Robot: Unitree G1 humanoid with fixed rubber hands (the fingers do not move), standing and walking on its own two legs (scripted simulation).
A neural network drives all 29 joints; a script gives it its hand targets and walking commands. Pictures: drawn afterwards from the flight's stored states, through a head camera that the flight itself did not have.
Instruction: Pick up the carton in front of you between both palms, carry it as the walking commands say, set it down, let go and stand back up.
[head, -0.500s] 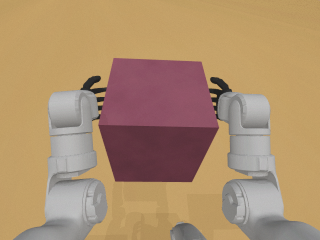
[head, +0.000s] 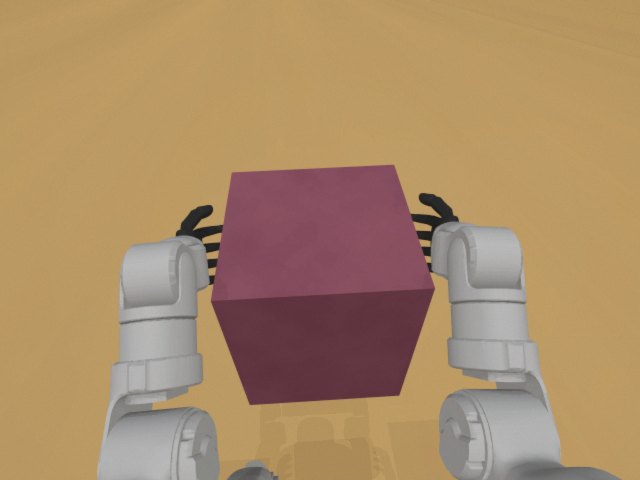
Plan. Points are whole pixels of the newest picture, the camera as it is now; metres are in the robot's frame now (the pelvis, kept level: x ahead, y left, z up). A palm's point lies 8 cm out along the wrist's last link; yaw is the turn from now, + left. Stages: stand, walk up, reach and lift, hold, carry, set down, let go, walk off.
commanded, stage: carry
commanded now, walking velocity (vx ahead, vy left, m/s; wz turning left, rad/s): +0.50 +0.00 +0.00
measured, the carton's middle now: (319, 289) +0.36 +0.01 +0.03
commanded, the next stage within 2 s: none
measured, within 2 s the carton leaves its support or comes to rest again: neither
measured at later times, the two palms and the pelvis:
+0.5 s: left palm (226, 147) +0.59 +0.15 +0.09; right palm (416, 147) +0.57 -0.14 +0.10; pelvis +0.31 +0.02 -0.01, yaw -3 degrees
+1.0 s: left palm (236, 117) +0.70 +0.16 +0.07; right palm (402, 110) +0.71 -0.14 +0.07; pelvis +0.44 +0.00 -0.02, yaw +1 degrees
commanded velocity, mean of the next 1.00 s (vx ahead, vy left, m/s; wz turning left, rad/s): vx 0.13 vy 0.00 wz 0.00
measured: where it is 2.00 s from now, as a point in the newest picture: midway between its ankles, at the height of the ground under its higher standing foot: (323, 419)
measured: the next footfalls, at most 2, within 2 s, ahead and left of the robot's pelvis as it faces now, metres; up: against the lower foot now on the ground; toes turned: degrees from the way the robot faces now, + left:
left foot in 0.16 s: +0.28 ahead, +0.12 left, +0.00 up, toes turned +8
right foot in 0.56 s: +0.52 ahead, -0.10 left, +0.00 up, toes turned -12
